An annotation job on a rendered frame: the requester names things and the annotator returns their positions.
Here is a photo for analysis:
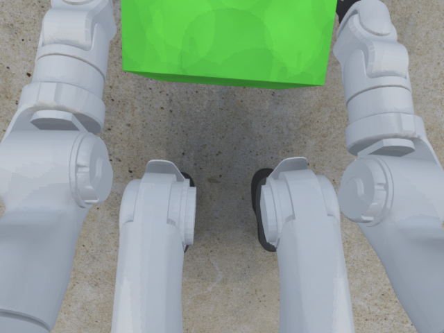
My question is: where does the right robot foot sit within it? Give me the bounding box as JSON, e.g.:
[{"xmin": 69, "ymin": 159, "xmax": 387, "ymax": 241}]
[{"xmin": 251, "ymin": 168, "xmax": 276, "ymax": 252}]

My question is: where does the left robot thigh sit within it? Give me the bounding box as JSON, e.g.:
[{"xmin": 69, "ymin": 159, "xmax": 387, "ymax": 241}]
[{"xmin": 111, "ymin": 173, "xmax": 196, "ymax": 333}]

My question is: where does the robot right upper arm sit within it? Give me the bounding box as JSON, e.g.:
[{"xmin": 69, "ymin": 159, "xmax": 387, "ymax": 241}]
[{"xmin": 337, "ymin": 155, "xmax": 444, "ymax": 333}]

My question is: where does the carton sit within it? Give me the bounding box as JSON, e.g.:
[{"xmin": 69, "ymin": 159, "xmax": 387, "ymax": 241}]
[{"xmin": 121, "ymin": 0, "xmax": 337, "ymax": 89}]

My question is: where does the robot right hand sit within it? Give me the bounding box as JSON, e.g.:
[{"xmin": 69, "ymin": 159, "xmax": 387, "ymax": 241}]
[{"xmin": 336, "ymin": 0, "xmax": 361, "ymax": 24}]

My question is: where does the robot left upper arm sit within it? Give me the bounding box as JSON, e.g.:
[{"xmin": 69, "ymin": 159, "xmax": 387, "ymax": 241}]
[{"xmin": 0, "ymin": 129, "xmax": 113, "ymax": 333}]

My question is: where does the robot right forearm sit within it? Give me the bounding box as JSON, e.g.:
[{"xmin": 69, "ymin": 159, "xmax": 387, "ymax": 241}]
[{"xmin": 333, "ymin": 0, "xmax": 443, "ymax": 170}]

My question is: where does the robot left forearm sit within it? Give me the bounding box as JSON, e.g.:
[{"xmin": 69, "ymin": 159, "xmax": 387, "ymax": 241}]
[{"xmin": 0, "ymin": 0, "xmax": 117, "ymax": 199}]

